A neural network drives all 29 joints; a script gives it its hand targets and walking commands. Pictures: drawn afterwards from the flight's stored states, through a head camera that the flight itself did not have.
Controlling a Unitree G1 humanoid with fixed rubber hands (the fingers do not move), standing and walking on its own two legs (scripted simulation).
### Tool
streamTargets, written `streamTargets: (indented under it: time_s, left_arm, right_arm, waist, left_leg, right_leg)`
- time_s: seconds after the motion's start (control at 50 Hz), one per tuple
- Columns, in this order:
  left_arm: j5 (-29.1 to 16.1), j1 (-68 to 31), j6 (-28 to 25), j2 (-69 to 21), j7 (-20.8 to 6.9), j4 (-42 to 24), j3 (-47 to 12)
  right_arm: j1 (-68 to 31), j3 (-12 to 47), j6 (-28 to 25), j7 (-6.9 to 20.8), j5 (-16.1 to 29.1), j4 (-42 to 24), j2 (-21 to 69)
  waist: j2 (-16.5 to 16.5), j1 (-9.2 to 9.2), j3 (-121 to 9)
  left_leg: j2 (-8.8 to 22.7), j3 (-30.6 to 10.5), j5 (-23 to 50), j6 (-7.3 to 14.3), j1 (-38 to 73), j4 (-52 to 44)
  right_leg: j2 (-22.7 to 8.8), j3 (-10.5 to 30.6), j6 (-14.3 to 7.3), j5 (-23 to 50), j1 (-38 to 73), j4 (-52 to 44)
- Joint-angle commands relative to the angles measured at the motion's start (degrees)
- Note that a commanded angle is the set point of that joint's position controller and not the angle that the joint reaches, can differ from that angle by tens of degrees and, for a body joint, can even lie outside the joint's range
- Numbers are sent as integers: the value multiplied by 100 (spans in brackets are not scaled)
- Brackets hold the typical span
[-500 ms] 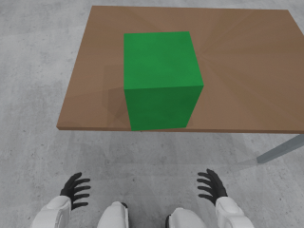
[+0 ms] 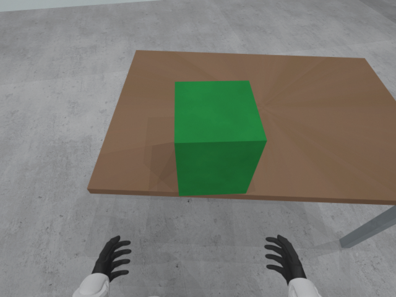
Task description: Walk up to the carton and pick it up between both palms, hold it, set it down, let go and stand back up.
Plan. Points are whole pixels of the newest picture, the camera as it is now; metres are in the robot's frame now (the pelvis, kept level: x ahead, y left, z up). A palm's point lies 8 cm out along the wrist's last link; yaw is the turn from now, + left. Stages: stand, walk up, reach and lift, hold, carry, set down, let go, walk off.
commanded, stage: reach and lift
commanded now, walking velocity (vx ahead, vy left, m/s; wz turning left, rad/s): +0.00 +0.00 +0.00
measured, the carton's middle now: (212, 140) +0.50 -0.04 -0.05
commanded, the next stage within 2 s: none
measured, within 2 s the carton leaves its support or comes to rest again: neither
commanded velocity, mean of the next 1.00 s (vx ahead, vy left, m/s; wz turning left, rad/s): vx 0.00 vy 0.00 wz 0.00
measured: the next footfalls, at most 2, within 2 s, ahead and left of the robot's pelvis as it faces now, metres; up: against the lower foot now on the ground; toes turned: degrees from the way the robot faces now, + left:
none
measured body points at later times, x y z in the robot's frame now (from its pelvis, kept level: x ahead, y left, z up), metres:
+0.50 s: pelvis +0.03 +0.00 +0.00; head +0.03 +0.01 +0.45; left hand +0.24 +0.19 -0.08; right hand +0.24 -0.21 -0.07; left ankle +0.05 +0.15 -0.74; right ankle -0.02 -0.13 -0.74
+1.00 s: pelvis +0.02 -0.01 -0.01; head +0.05 -0.01 +0.44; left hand +0.30 +0.19 -0.05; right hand +0.30 -0.21 -0.05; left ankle +0.05 +0.15 -0.74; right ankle -0.02 -0.13 -0.74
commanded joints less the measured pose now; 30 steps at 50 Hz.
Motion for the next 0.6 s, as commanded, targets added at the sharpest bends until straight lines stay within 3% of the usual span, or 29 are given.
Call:
streamTargets:
  time_s: [0.0, 0.3, 0.4, 0.44, 0.54, 0.58]
  left_arm:
    - [34, -480, -508, 382, 57, -455, 55]
    - [94, -702, -1675, 167, 276, -133, -107]
    - [74, -816, -2000, 175, 271, -86, -94]
    - [94, -789, -2189, 296, 294, -79, 48]
    - [25, -1001, -2566, 301, 202, 180, 52]
    - [19, -1121, -2763, 391, 192, 262, 139]
  right_arm:
    - [-491, -171, -402, 103, 27, -446, -528]
    - [-1088, -196, -1287, 323, 336, 394, -832]
    - [-1259, -140, -1612, 300, 452, 550, -876]
    - [-1269, -64, -1798, 302, 470, 433, -992]
    - [-1401, 124, -2127, 298, 672, 760, -989]
    - [-1584, 171, -2282, 281, 700, 829, -1008]
  waist:
    - [98, 17, -874]
    - [101, 42, -998]
    - [92, 37, -1077]
    - [-125, 32, -1135]
    - [46, 29, -1068]
    - [-45, 37, -1189]
  left_leg:
    - [-442, 54, 489, -26, 2093, -56]
    - [-416, -46, 1246, -73, 2278, 144]
    - [-434, -48, 1387, -82, 2252, 268]
    - [-399, -71, 1362, -49, 2250, 286]
    - [-414, -60, 1281, -43, 2118, 364]
    - [-422, -76, 1230, -11, 2003, 438]
  right_leg:
    - [326, -315, 9, 87, -1382, -960]
    - [339, -148, -104, 711, -1194, -906]
    - [327, -92, -73, 1011, -1139, -802]
    - [312, -74, -83, 1503, -1035, -690]
    - [263, 18, -52, 1729, -967, -592]
    - [254, 53, -18, 1866, -894, -483]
